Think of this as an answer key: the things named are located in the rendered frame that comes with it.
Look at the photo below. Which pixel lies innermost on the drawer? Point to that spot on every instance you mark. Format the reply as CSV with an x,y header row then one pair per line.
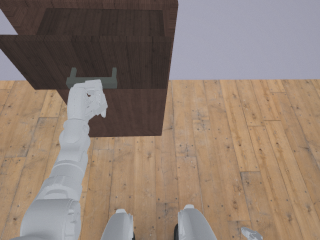
x,y
94,41

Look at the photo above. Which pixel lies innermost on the right robot thigh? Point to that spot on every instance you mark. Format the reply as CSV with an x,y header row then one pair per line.
x,y
194,226

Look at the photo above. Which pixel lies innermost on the handle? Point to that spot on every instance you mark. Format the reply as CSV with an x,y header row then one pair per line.
x,y
107,82

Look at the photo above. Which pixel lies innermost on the cabinet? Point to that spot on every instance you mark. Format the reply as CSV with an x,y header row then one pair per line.
x,y
129,112

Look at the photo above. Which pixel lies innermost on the right robot shin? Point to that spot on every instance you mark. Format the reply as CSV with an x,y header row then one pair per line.
x,y
186,207

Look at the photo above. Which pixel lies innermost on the robot left hand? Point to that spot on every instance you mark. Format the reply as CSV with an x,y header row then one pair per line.
x,y
78,100

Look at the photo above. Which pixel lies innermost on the left robot upper arm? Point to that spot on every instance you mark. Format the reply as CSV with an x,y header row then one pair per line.
x,y
52,219

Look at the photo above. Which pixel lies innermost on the robot right hand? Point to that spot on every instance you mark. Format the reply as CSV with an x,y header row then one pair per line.
x,y
250,234

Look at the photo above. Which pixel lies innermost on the left robot forearm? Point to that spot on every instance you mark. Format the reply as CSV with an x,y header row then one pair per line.
x,y
65,179

